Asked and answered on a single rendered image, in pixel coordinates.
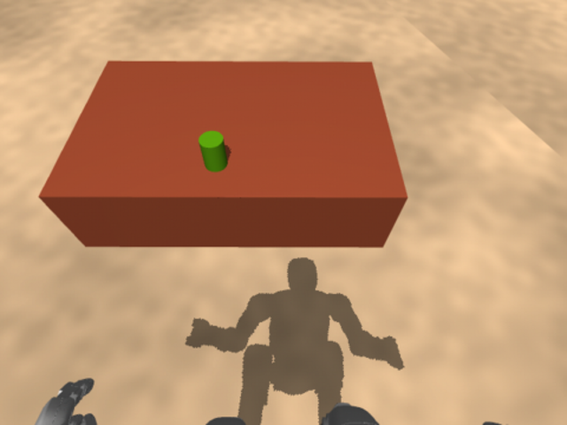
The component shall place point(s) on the left robot hand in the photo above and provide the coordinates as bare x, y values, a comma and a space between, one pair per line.
59, 410

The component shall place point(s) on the can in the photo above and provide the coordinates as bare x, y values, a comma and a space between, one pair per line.
213, 151

